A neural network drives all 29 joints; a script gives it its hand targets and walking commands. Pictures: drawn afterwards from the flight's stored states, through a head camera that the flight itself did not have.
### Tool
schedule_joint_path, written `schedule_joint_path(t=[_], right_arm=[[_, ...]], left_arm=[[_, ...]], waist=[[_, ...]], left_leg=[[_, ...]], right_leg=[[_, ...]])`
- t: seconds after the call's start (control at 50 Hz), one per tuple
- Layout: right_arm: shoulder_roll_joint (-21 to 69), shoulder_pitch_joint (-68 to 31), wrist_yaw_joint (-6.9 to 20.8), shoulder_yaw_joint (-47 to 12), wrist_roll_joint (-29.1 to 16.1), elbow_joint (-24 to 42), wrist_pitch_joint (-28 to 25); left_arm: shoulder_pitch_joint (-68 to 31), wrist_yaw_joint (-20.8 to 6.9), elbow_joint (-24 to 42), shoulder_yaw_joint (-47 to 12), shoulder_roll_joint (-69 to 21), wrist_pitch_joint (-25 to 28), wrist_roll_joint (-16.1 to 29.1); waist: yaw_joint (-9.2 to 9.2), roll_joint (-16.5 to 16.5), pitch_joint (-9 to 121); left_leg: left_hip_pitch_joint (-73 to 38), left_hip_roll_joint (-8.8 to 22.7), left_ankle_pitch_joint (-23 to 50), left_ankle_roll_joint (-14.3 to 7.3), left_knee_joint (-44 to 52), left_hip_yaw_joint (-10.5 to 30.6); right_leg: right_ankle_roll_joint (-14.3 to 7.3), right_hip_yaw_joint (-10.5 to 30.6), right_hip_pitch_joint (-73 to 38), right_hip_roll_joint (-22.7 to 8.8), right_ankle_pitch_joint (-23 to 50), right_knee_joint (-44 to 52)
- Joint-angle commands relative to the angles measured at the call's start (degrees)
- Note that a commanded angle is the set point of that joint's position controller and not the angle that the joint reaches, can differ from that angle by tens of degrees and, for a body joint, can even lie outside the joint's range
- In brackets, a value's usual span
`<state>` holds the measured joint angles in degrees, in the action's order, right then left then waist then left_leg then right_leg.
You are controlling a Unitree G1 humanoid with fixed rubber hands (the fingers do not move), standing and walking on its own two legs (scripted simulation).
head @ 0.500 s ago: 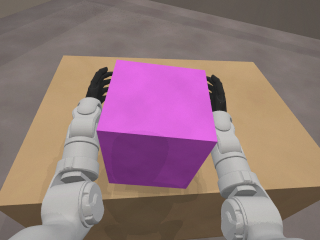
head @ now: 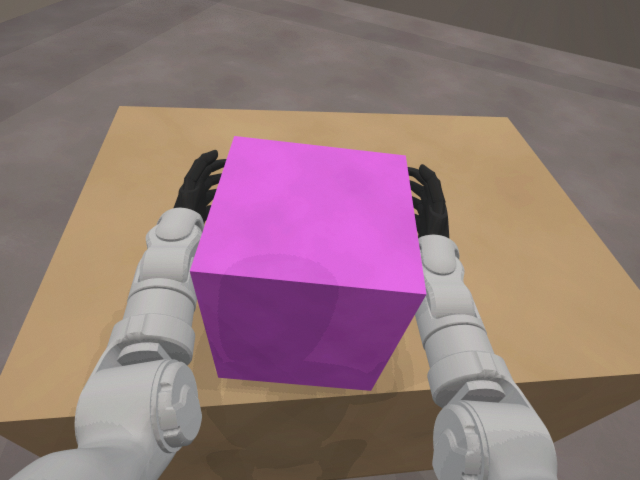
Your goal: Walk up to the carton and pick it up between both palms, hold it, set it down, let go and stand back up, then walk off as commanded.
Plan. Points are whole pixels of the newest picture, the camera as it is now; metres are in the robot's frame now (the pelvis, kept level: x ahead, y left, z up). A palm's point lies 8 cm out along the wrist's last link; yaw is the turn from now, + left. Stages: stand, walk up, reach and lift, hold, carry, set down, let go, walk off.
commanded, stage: set down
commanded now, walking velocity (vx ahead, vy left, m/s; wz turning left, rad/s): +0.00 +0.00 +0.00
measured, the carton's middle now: (307, 272) +0.35 -0.01 +0.07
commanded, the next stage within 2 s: none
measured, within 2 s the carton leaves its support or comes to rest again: rests again in 1.60 s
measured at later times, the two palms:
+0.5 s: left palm (201, 208) +0.44 +0.13 +0.10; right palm (428, 240) +0.38 -0.16 +0.10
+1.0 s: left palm (201, 208) +0.46 +0.14 +0.08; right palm (417, 247) +0.38 -0.16 +0.08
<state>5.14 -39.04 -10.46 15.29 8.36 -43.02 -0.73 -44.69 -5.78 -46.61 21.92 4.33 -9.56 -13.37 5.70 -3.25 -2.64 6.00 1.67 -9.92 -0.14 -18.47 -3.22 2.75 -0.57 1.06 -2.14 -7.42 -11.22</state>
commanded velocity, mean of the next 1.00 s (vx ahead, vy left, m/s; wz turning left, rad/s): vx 0.00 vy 0.00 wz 0.00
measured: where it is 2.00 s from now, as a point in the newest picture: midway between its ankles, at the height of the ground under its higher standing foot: outside the picture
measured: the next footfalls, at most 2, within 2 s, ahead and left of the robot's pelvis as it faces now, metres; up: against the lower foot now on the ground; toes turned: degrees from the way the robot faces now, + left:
none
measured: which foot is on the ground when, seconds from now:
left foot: down 0.00-1.00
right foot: down 0.00-1.00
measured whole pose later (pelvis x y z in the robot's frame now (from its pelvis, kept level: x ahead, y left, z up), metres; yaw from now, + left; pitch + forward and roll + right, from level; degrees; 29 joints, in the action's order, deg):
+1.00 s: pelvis +0.02 +0.01 +0.00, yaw +0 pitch +0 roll -1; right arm 9.5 -35.3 -11.4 22.4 15.6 -45.0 -7.5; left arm -48.1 -8.7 -57.3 21.9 6.5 -3.1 -16.9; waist 6.5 -3.3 -3.5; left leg 6.2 1.4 -11.7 -0.4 -18.3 -3.2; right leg 3.1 -0.6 1.3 -2.4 -8.0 -11.0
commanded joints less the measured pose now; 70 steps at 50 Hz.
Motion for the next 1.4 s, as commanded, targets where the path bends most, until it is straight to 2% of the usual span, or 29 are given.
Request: schedule_joint_path(t=[0.0, 0.08, 0.1, 0.16, 0.26, 0.28, 0.32, 0.34, 0.42, 0.56, 0.58, 0.76, 0.78, 0.8, 0.82, 0.84, 0.88, 0.9, 0.92, 0.96, 1.04, 1.06, 1.1, 1.12, 1.24, 1.28, 1.3, 1.34, 1.38], right_arm=[[34.1, -39.2, 3.8, -14.3, 1.0, 6.4, -5.6], [34.4, -37.2, 3.5, -13.7, 2.7, 5.1, -5.1], [34.4, -38.8, 3.4, -12.4, 2.7, 6.4, -5.9], [34.6, -38.3, 3.9, -12.6, 3.0, 6.3, -5.5], [36.5, -38.4, 3.5, -13.0, 3.8, 5.9, -5.7], [35.0, -37.8, 3.4, -10.2, 4.9, 4.4, -5.4], [35.9, -38.5, 3.4, -10.4, 5.2, 4.3, -5.7], [36.5, -37.9, 3.7, -11.3, 5.7, 5.1, -5.6], [36.0, -36.6, 3.7, -7.8, 7.8, 2.5, -5.6], [36.6, -35.4, 3.3, -10.1, 7.7, 3.8, -7.0], [36.9, -36.6, 3.2, -8.9, 8.1, 4.3, -7.8], [37.2, -34.9, 2.8, -10.8, 8.0, 3.8, -10.7], [37.1, -35.1, 2.7, -10.5, 8.2, 4.2, -10.9], [37.5, -33.1, 2.4, -10.2, 8.3, 1.7, -10.9], [37.0, -32.6, 2.6, -10.3, 8.1, 0.9, -10.6], [36.1, -33.6, 2.6, -9.0, 9.2, 0.5, -11.0], [35.8, -33.8, 2.6, -8.5, 8.8, 1.2, -11.4], [36.1, -33.8, 2.4, -8.9, 9.2, 1.6, -12.2], [36.8, -33.3, 2.4, -9.2, 9.0, 0.9, -12.0], [37.4, -32.6, 2.5, -9.1, 9.7, 1.4, -12.7], [37.1, -32.7, 2.5, -8.7, 9.6, 0.1, -13.9], [37.1, -31.9, 2.3, -9.5, 9.8, 1.4, -14.7], [36.6, -33.1, 2.5, -10.0, 10.2, 0.8, -15.3], [37.3, -32.4, 2.4, -9.9, 10.1, -0.4, -15.6], [36.6, -30.0, 2.4, -8.1, 11.0, -3.3, -16.7], [36.2, -29.5, 2.4, -7.2, 11.2, -3.6, -16.7], [36.4, -28.7, 2.5, -7.2, 11.1, -5.1, -16.8], [35.5, -29.3, 2.8, -6.9, 11.1, -4.3, -16.9], [35.6, -29.3, 3.0, -6.1, 11.4, -4.1, -16.9]], left_arm=[[-45.3, -9.5, 2.6, -19.5, -28.7, 4.3, 2.8], [-42.7, -10.3, -2.4, -15.3, -26.0, 4.4, 0.8], [-43.4, -10.3, -1.9, -16.9, -27.5, 4.4, 1.8], [-45.3, -10.1, -1.6, -15.1, -25.7, 5.4, 1.6], [-44.8, -10.7, -3.6, -14.5, -26.3, 5.9, 1.0], [-46.1, -10.9, -4.7, -14.2, -24.9, 5.8, 1.0], [-48.2, -10.7, -2.2, -15.3, -25.4, 6.6, 1.6], [-46.2, -10.7, -3.4, -15.3, -26.4, 7.0, 1.7], [-45.4, -11.2, -7.5, -12.0, -24.7, 6.8, -0.6], [-41.7, -11.4, -8.9, -9.5, -24.0, 7.7, -1.6], [-43.2, -11.2, -8.1, -11.3, -25.0, 8.0, -1.4], [-40.7, -10.5, -7.7, -12.7, -26.0, 9.6, -1.3], [-38.4, -10.5, -9.1, -12.1, -26.5, 9.3, -1.5], [-38.2, -10.5, -8.1, -11.7, -26.1, 9.4, -2.0], [-38.4, -10.6, -8.2, -10.6, -25.6, 9.4, -2.3], [-39.4, -10.6, -7.9, -10.9, -25.8, 9.1, -2.5], [-38.6, -10.7, -9.0, -10.6, -25.6, 9.2, -2.2], [-38.7, -10.6, -9.3, -11.4, -26.7, 9.3, -2.4], [-38.2, -10.6, -10.1, -10.6, -26.5, 9.1, -3.2], [-37.4, -10.6, -8.8, -11.9, -27.5, 9.8, -2.0], [-36.1, -10.2, -11.1, -10.7, -27.0, 10.3, -3.7], [-36.3, -10.1, -9.9, -12.2, -27.4, 11.2, -2.6], [-36.1, -9.8, -10.2, -10.7, -26.6, 12.0, -3.1], [-35.6, -9.9, -11.2, -11.3, -27.1, 12.0, -3.3], [-35.0, -9.8, -12.4, -10.4, -27.7, 12.3, -4.5], [-33.8, -10.1, -13.6, -9.2, -27.6, 12.1, -4.9], [-34.2, -10.0, -12.6, -9.4, -27.9, 12.4, -5.4], [-32.6, -9.8, -13.9, -7.4, -26.8, 12.3, -6.1], [-33.2, -10.0, -14.6, -8.5, -27.1, 12.4, -5.6]], waist=[[3.63, 3.8, 31.2], [2.31, 1.7, 27.4], [3.82, 2.2, 29.3], [2.30, 2.1, 28.7], [1.89, 2.7, 28.5], [3.65, 2.3, 27.8], [3.81, 2.7, 28.9], [2.86, 2.3, 28.8], [3.80, 1.9, 25.7], [1.66, 1.0, 27.7], [3.02, 2.2, 29.8], [3.09, 2.7, 32.8], [2.04, 2.5, 30.9], [3.04, 3.0, 30.7], [1.67, 3.0, 28.7], [2.80, 2.1, 28.4], [2.14, 2.6, 28.3], [3.20, 2.8, 29.8], [2.28, 2.6, 28.2], [3.20, 1.4, 29.8], [1.89, 3.3, 29.5], [2.71, 2.2, 31.7], [0.96, 1.6, 31.4], [1.95, 2.2, 31.2], [1.65, 3.0, 28.6], [1.37, 1.3, 26.7], [1.62, 2.8, 26.9], [-0.29, 1.4, 25.5], [0.99, 2.6, 23.4]], left_leg=[[-0.8, -4.6, 9.8, 1.6, 3.3, -3.5], [1.9, -4.8, 6.4, 0.1, 4.8, -4.1], [1.9, -4.8, 6.8, 0.5, 4.5, -3.8], [1.6, -4.5, 6.3, 0.1, 4.7, -4.1], [4.5, -4.3, 5.0, -0.3, 5.9, -3.5], [5.3, -4.0, 2.5, -0.6, 6.5, -3.4], [3.8, -4.3, 3.9, -0.5, 6.1, -3.6], [4.1, -4.0, 5.0, -0.4, 5.9, -3.8], [5.5, -4.0, 2.5, -0.5, 6.3, -3.7], [6.8, -4.5, 6.5, -1.0, 5.2, -4.4], [7.0, -4.0, 7.2, -0.4, 5.2, -3.6], [5.6, -3.7, 13.4, 0.5, 3.1, -3.4], [6.0, -3.8, 13.5, 0.4, 3.1, -3.7], [5.9, -3.8, 12.9, 0.5, 3.3, -3.4], [5.3, -3.8, 11.7, 0.2, 3.4, -3.6], [4.5, -3.5, 11.0, 0.4, 3.8, -3.2], [3.6, -3.6, 13.0, 0.7, 2.5, -3.7], [3.8, -3.6, 13.4, 1.0, 2.4, -3.6], [4.4, -3.6, 12.7, 0.6, 2.4, -3.7], [4.5, -3.4, 14.6, 0.9, 2.4, -3.5], [6.0, -3.6, 12.9, 1.0, 2.4, -3.6], [4.7, -3.4, 14.5, 1.1, 1.9, -3.0], [4.9, -3.4, 15.9, 0.8, 1.4, -3.6], [5.3, -3.4, 15.8, 1.1, 1.6, -3.3], [4.4, -3.1, 15.7, 1.0, 1.4, -3.4], [4.7, -3.1, 13.3, 0.6, 2.3, -3.6], [4.4, -3.1, 14.0, 0.8, 2.1, -3.6], [4.0, -3.0, 14.8, 0.7, 1.6, -3.9], [4.3, -3.0, 13.2, 1.0, 2.4, -3.9]], right_leg=[[2.1, -3.8, -15.1, 2.5, 25.9, -5.5], [2.9, -2.9, -17.1, 1.5, 27.9, -5.6], [2.7, -3.1, -16.4, 1.7, 28.2, -5.8], [2.6, -3.6, -15.2, 1.8, 24.2, -5.2], [2.8, -2.9, -16.1, 1.1, 26.8, -6.1], [2.6, -3.7, -15.3, 1.1, 23.6, -5.4], [3.0, -3.4, -14.9, 0.9, 24.6, -5.6], [2.7, -3.5, -15.2, 1.2, 25.7, -5.9], [2.9, -3.2, -15.1, 0.8, 24.1, -5.6], [3.7, -2.9, -17.4, 0.5, 32.3, -7.2], [3.2, -3.2, -17.5, 1.0, 32.4, -7.7], [2.9, -3.9, -16.3, 1.5, 38.3, -9.1], [2.8, -3.7, -16.2, 1.4, 37.7, -8.9], [2.9, -3.8, -16.3, 1.1, 37.8, -8.6], [2.7, -3.3, -15.9, 1.1, 35.1, -7.8], [2.4, -4.2, -14.3, 1.6, 33.0, -7.9], [2.5, -3.9, -14.0, 1.7, 33.1, -7.4], [2.4, -4.1, -13.6, 1.9, 33.7, -7.3], [2.5, -3.7, -13.9, 1.6, 34.1, -7.4], [2.7, -4.5, -14.3, 2.0, 35.9, -8.1], [2.3, -4.0, -13.8, 1.6, 35.0, -7.8], [2.5, -4.3, -14.2, 1.9, 36.9, -7.9], [2.5, -4.0, -13.7, 1.9, 38.1, -8.4], [2.5, -4.3, -13.6, 1.9, 38.5, -8.1], [2.3, -4.3, -12.1, 1.8, 34.6, -7.4], [2.3, -4.6, -11.5, 2.0, 32.3, -6.2], [2.2, -4.3, -11.2, 1.7, 32.7, -6.4], [2.2, -4.4, -10.9, 2.1, 31.2, -6.2], [1.9, -4.7, -10.5, 2.0, 29.7, -5.7]])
